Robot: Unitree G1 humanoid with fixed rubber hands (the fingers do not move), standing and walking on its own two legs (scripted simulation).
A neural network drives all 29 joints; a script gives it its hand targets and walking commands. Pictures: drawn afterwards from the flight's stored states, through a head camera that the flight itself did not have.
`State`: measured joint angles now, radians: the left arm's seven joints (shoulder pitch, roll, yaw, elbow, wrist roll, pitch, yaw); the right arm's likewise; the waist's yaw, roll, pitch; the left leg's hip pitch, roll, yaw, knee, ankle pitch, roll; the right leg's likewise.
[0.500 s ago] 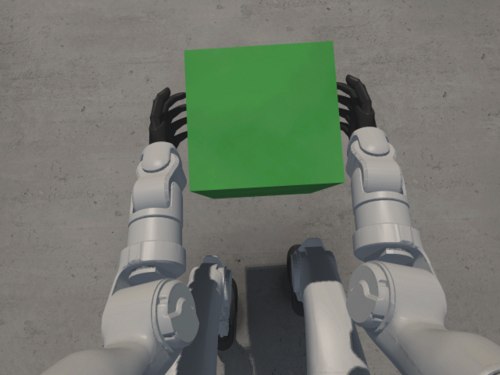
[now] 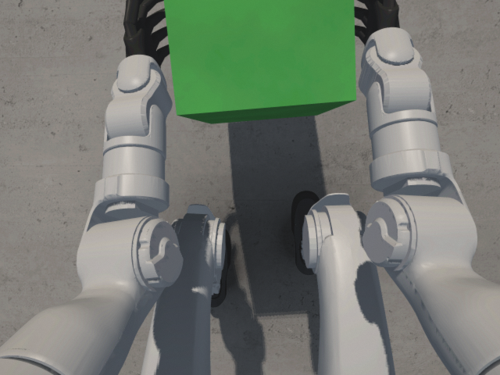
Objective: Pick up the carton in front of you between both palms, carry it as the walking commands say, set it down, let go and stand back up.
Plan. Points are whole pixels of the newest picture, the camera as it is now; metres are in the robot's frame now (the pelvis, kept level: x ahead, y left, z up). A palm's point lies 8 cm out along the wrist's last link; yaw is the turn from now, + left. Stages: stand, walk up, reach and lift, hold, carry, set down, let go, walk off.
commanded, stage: set down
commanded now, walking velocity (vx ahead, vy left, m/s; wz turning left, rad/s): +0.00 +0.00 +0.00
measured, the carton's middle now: (259, 48) +0.54 -0.05 -0.20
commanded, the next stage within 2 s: none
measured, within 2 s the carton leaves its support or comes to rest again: rests again in 0.72 s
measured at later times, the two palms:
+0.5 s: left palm (175, 63) +0.55 +0.10 -0.25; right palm (354, 36) +0.55 -0.20 -0.24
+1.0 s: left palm (178, 72) +0.54 +0.10 -0.26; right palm (356, 47) +0.54 -0.21 -0.26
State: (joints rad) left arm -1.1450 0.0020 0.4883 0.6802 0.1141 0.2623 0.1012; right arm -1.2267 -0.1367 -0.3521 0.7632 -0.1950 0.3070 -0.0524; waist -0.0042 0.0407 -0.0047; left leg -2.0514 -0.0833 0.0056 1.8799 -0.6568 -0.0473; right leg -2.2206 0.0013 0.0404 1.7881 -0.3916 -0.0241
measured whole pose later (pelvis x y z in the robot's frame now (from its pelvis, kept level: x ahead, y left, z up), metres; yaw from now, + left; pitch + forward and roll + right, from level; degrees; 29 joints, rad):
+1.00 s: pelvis -0.02 +0.01 -0.10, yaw +1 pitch +33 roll +3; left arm -1.50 0.15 0.32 0.94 -0.01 0.23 0.12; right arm -1.58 -0.41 -0.25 1.10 -0.02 0.22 0.02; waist -0.04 0.04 0.46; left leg -2.14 -0.16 0.00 2.25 -0.70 -0.06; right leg -2.30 -0.05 0.04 2.14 -0.42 -0.02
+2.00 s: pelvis -0.01 +0.01 -0.06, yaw +0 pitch +37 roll +2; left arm -1.44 0.25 0.16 0.87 -0.16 0.22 0.20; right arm -1.53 -0.51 -0.18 1.10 0.13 0.15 -0.01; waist -0.01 0.04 0.33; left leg -2.09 -0.12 0.01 2.13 -0.69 -0.03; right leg -2.23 -0.03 0.04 2.01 -0.43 0.00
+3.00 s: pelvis +0.04 -0.01 +0.20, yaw -2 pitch +44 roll +3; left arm -0.96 0.18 0.30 0.71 0.08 0.19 0.02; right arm -1.05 -0.30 -0.32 0.82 -0.15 0.20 0.03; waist 0.00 0.01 -0.02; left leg -1.43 -0.05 -0.04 1.07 -0.40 -0.04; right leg -1.54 0.01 0.02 1.00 -0.21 -0.03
